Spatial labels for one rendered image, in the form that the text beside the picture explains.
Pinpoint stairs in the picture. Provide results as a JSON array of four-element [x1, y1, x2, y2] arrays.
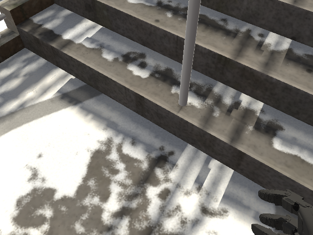
[[16, 0, 313, 207]]

